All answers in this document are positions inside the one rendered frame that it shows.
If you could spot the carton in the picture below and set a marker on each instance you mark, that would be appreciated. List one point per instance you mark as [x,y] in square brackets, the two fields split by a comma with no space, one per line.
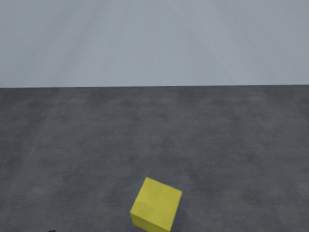
[155,206]

